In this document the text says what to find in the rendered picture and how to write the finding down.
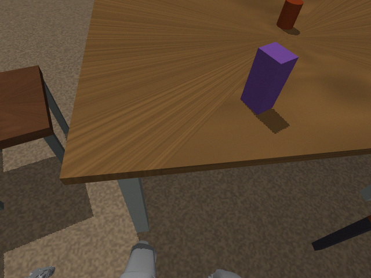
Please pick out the chair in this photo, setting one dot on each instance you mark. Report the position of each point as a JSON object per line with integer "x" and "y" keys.
{"x": 24, "y": 111}
{"x": 355, "y": 229}

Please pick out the left robot hand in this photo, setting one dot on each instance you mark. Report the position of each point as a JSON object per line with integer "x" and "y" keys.
{"x": 45, "y": 272}

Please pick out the table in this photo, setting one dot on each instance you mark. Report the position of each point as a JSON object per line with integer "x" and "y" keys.
{"x": 160, "y": 88}

